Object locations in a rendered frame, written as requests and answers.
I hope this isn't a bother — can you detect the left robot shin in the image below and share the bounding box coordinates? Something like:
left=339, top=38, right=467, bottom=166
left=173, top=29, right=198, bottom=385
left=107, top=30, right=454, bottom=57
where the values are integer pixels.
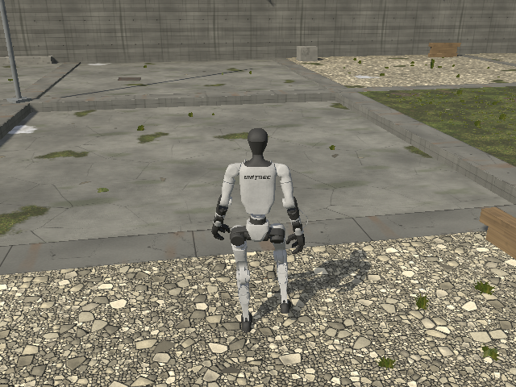
left=236, top=270, right=250, bottom=322

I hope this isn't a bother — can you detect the right robot forearm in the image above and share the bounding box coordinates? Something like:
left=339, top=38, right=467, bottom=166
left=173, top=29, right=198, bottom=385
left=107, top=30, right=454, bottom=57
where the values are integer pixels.
left=287, top=197, right=304, bottom=235

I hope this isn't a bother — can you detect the robot shin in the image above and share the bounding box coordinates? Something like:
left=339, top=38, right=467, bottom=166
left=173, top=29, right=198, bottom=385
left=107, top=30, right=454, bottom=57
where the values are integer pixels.
left=277, top=250, right=288, bottom=304
left=236, top=270, right=250, bottom=322

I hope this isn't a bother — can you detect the left robot hand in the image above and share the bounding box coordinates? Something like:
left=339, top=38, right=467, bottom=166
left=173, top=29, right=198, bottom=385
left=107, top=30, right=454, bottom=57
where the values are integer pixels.
left=211, top=224, right=230, bottom=240

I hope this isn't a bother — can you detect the robot left upper arm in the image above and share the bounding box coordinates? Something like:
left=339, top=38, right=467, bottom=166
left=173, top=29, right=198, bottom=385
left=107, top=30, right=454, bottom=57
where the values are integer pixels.
left=219, top=163, right=241, bottom=207

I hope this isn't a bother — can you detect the left robot forearm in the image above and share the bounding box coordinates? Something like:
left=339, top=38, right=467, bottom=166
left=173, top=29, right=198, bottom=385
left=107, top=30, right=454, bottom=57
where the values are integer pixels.
left=213, top=195, right=228, bottom=227

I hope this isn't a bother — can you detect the right robot shin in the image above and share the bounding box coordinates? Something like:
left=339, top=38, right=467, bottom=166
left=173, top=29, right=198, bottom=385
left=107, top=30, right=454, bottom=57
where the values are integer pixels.
left=277, top=250, right=288, bottom=304

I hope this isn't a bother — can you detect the robot right upper arm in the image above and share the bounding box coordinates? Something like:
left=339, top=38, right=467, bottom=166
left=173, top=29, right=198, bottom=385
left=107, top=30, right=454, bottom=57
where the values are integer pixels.
left=274, top=163, right=295, bottom=209

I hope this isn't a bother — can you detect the right robot hand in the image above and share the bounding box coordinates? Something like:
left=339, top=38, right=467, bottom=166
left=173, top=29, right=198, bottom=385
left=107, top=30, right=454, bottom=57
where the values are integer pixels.
left=286, top=233, right=305, bottom=254

